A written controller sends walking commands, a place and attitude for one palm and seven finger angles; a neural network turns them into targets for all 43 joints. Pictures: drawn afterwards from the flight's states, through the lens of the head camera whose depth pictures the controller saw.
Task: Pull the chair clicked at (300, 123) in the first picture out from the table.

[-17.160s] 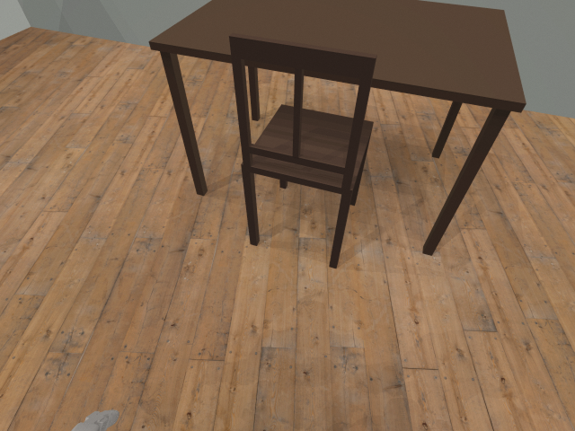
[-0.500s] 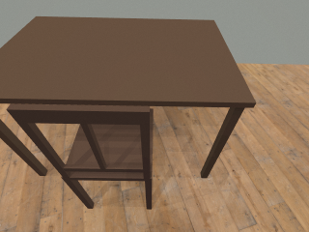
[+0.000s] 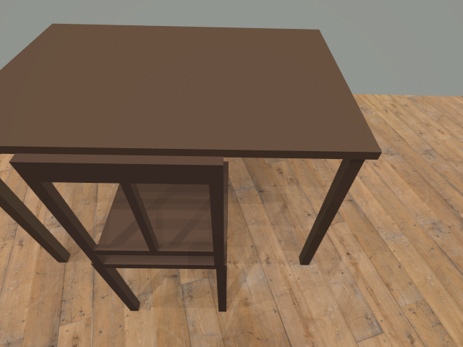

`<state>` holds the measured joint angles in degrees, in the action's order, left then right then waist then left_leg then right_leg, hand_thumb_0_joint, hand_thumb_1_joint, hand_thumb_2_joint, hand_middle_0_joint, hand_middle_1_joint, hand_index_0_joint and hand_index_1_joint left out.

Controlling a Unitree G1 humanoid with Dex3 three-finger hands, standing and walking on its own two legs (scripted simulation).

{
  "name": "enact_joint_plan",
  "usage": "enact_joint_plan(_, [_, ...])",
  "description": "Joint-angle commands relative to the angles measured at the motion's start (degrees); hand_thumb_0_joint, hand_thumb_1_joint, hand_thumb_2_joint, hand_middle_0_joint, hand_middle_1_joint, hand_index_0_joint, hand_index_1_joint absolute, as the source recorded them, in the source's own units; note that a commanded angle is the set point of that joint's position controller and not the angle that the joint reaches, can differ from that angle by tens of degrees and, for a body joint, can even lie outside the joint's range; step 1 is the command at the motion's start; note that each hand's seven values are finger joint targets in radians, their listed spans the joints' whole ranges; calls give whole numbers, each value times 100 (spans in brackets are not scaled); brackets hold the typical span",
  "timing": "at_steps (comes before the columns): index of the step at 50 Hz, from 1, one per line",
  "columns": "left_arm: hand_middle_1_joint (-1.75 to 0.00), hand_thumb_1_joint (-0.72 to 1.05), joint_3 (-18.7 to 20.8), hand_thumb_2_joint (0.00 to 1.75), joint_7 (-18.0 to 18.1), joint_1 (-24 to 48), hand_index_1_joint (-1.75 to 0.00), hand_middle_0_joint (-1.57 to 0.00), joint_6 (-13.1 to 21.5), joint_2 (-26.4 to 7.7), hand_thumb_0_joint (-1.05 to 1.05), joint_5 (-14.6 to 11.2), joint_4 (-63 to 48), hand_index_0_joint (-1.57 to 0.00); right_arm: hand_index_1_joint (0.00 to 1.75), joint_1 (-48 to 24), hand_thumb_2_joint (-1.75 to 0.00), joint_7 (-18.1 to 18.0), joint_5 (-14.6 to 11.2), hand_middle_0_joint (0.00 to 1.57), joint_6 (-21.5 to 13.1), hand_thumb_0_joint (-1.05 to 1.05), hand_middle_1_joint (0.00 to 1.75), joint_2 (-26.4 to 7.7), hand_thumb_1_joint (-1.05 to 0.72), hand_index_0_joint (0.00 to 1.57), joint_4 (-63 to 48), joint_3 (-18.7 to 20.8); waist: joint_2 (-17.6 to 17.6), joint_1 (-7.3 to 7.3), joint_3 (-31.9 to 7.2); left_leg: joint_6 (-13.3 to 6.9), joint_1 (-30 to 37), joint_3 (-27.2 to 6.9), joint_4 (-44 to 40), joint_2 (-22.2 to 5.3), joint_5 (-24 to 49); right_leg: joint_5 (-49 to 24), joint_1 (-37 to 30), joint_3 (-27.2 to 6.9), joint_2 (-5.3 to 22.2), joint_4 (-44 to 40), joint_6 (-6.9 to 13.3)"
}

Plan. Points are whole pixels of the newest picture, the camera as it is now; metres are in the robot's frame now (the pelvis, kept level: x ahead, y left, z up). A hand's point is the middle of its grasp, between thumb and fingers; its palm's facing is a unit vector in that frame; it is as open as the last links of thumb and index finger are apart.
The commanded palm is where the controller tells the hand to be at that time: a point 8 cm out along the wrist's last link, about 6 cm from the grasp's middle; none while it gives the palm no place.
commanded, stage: raise the hand toward the chair's back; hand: left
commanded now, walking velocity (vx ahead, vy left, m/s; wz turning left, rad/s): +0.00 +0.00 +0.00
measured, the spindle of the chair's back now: (142, 219) +0.39 +0.24 -0.09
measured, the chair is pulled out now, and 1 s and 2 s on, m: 0.00 0.00 0.00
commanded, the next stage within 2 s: none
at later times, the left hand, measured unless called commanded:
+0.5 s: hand out of the picture +0.11 +0.17 -0.10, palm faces +0.15 -0.99 -0.02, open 9.9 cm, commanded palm +0.11 +0.23 -0.06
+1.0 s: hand (114, 322) +0.17 +0.21 -0.04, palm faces +0.16 -0.98 -0.09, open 14.3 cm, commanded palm +0.14 +0.25 -0.05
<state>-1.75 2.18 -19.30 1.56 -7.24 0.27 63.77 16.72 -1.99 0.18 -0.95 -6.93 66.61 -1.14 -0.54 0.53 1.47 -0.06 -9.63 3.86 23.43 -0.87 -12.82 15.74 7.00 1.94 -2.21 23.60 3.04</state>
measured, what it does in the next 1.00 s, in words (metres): lowers itself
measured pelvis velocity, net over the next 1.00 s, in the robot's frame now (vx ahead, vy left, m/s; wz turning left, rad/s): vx -0.05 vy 0.01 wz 0.04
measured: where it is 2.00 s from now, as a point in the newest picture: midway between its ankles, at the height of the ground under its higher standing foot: outside the picture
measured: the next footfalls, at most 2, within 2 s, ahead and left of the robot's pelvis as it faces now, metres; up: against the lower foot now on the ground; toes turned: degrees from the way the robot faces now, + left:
none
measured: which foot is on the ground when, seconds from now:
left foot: down 0.00-1.00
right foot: down 0.00-1.00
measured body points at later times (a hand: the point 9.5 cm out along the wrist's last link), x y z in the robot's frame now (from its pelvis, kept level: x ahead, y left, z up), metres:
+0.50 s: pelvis -0.05 +0.00 -0.10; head +0.00 +0.02 +0.35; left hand +0.10 +0.22 -0.09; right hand +0.22 -0.23 -0.12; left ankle +0.00 +0.12 -0.74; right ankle -0.03 -0.08 -0.74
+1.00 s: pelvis -0.05 +0.01 -0.10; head +0.02 +0.02 +0.34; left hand +0.15 +0.26 -0.03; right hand +0.10 -0.24 -0.19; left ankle +0.00 +0.12 -0.74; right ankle -0.03 -0.08 -0.74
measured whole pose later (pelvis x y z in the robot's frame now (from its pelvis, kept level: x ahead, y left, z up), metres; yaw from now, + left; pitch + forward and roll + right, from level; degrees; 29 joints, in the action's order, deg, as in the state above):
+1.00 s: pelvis -0.05 +0.01 -0.10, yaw +2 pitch +16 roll -2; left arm 8.2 -5.6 -24.6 29.5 -12.0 -12.7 -2.9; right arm 15.9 -2.3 -0.7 -9.3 -14.7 34.4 1.1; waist 1.9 -0.8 -8.4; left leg -1.1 -56.4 -0.4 68.3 -1.4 -27.8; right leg 31.4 51.2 6.6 -1.1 66.5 3.0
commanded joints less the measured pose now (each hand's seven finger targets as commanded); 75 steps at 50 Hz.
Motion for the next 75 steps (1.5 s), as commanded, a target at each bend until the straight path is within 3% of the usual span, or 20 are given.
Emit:
enact_joint_plan(1, [-30,88,310,89,141,3345,-30,-20,1360,-1697,0,-1134,-8640,-20,30,-8,-90,-179,-218,20,-922,0,30,-1860,-90,20,-2669,301,967,-696,-2296,-237,1067,-285,173,85,1228,-2544,122,-566,671,183,-186])
enact_joint_plan(2, [-29,85,813,88,477,2758,-29,-20,1201,-2078,0,-884,-8150,-20,30,-753,-90,-384,-294,20,-1323,0,30,-1266,-90,20,-2352,107,1162,-346,-1747,-220,1077,-50,194,-104,1346,-1425,455,-358,308,238,-157])
enact_joint_plan(3, [-29,83,422,87,630,1291,-29,-19,1004,-1235,0,-740,-7039,-19,30,-420,-90,-372,-131,20,-1570,0,30,-1504,-90,20,-2158,289,1527,-295,-1924,-127,899,-103,164,-95,1172,-776,559,-99,250,303,-58])
enact_joint_plan(4, [-29,81,-245,86,647,-503,-29,-19,356,18,0,-764,-5329,-19,30,-370,-90,-269,-272,20,-1618,0,30,-1114,-90,20,-2063,242,732,-259,-866,-170,163,-332,197,-146,1031,-715,870,111,299,367,-96])
enact_joint_plan(5, [-28,78,-430,85,540,123,-28,-19,347,163,0,-993,-6448,-19,30,-351,-90,-245,-327,20,-1640,0,30,-1332,-90,20,-2403,267,658,-305,-676,-206,-70,-469,366,-92,761,-694,974,195,339,445,-135])
enact_joint_plan(9, [-27,69,-600,81,193,148,-27,-18,1366,468,0,-945,-5649,-18,30,-502,-90,-236,-88,20,-1866,0,30,-1475,-90,20,-2972,403,-1454,-609,129,-187,-1467,-600,1448,112,-538,945,2941,252,288,818,-320])
enact_joint_plan(11, [-26,64,-128,79,-311,-1016,-26,-17,2076,394,0,-1128,-5147,-17,30,-750,-90,-98,-21,20,-1870,0,30,-1474,-90,20,-3277,516,-2188,-55,-195,-67,-2450,-586,1882,120,-705,1270,3146,138,301,1324,-297])
enact_joint_plan(12, [-26,62,355,78,-597,-1872,-26,-17,2388,62,0,-1202,-4946,-17,30,-829,-90,18,-51,20,-1810,0,30,-1447,-90,20,-3392,581,-1965,297,-396,11,-2655,-504,1974,162,-554,909,2840,5,315,1525,-240])
enact_joint_plan(17, [-24,50,1388,73,-1352,-2145,-24,-16,3171,-838,0,-985,-5291,-16,30,-1189,-90,368,-43,20,-1294,0,30,-1366,-90,20,-4113,723,272,657,-1570,69,-3140,-82,2857,286,217,-925,2641,-22,334,3031,-49])
enact_joint_plan(21, [-22,41,957,69,-801,-397,-22,-15,3245,-736,0,-840,-7415,-15,30,-1259,-90,330,-6,20,-1044,0,30,-1199,-90,20,-4723,604,934,293,-1931,-82,-3227,-197,3276,204,-337,37,3539,-129,271,3306,-7])
enact_joint_plan(26, [-20,29,505,64,-670,536,-20,-14,4293,-614,0,-1107,-8991,-14,30,-958,-90,120,61,20,-1217,0,30,-1152,-90,20,-4415,474,1074,-292,-2402,-176,-3110,-615,3897,13,-452,690,4443,-231,107,3414,-51])
enact_joint_plan(30, [-19,20,-123,60,-1538,500,-19,-13,3890,-419,0,-1243,-7906,-13,30,-913,-90,-32,-34,20,-1437,0,30,-1382,-90,20,-4243,373,227,-714,-1840,-227,-3859,-781,4080,-52,-1378,1574,4733,-321,121,3153,-142])
enact_joint_plan(37, [-16,4,1547,53,-1685,-553,-16,-11,1342,-1515,0,-1578,-7257,-11,30,-1246,-90,-281,-300,20,-956,0,30,-1314,-90,20,-4805,329,-445,315,-2505,-203,-4074,-526,3568,162,-1241,2036,2947,-671,331,2551,-260])
enact_joint_plan(42, [-15,-8,1675,48,-415,-392,-15,-10,2201,-1110,0,-1539,-8391,-10,30,-909,-90,-175,-149,20,-1013,0,30,-1014,-90,20,-4461,354,61,319,-2403,-137,-3550,-587,3363,-6,-212,353,3150,-55,138,3109,-135])
enact_joint_plan(47, [-13,-20,619,43,-806,-105,-13,-9,3232,-653,0,-1089,-7478,-9,30,-761,-90,16,-30,20,-1244,0,30,-1241,-90,20,-4129,397,246,-374,-1580,-169,-3890,-651,3704,-28,-775,956,4376,-66,148,3249,-153])
enact_joint_plan(52, [-11,-31,1021,38,-1665,-453,-11,-8,2733,-1213,0,-1487,-7202,-8,30,-623,-90,-138,-236,20,-1331,0,30,-1505,-90,20,-4361,483,178,-159,-2265,-197,-3697,-604,3491,20,-946,1276,3707,-306,213,2841,-173])
enact_joint_plan(57, [-9,-43,1967,33,-1104,-317,-9,-7,2666,-1645,0,-1698,-8370,-7,30,-670,-90,-211,-185,20,-1291,0,30,-1285,-90,20,-4351,511,692,165,-2889,-152,-2868,-605,3246,10,220,-100,3183,67,137,3120,-125])
enact_joint_plan(64, [-8,-50,961,30,-1246,23,-8,-6,2717,-843,0,-1359,-6853,-6,30,-630,-90,-32,-122,20,-1175,0,30,-1439,-90,20,-4244,409,224,-376,-1555,-116,-3372,-762,3324,-51,-528,551,4233,224,96,3131,-162])
enact_joint_plan(69, [-8,-50,1442,30,-1884,364,-8,-6,2284,-1530,0,-1578,-7250,-6,30,-551,-90,-155,-223,20,-1135,0,30,-1556,-90,20,-4539,383,318,-173,-2391,-177,-2967,-719,3155,9,-375,351,3495,101,119,2902,-148])
enact_joint_plan(75, [-8,-50,1969,30,-1384,614,-8,-6,2664,-1583,0,-1812,-7856,-6,30,-628,-90,-180,-144,20,-1219,0,30,-1326,-90,20,-4335,315,723,-52,-2383,-85,-2568,-792,3078,-33,151,149,3566,222,88,2983,-117])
